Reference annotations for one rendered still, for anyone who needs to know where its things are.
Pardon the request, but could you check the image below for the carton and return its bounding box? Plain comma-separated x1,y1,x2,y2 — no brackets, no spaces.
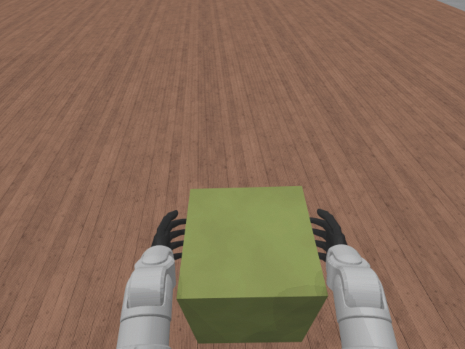
177,186,328,344

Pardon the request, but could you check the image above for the robot right forearm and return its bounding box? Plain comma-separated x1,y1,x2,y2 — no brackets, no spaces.
325,244,398,349

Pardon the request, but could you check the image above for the robot left hand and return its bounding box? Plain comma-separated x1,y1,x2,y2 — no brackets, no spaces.
151,210,187,260

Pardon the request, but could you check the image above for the robot left forearm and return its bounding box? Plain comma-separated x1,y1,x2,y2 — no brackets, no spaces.
116,245,176,349

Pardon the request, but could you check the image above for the robot right hand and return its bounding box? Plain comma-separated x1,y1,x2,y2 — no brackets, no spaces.
310,209,347,262

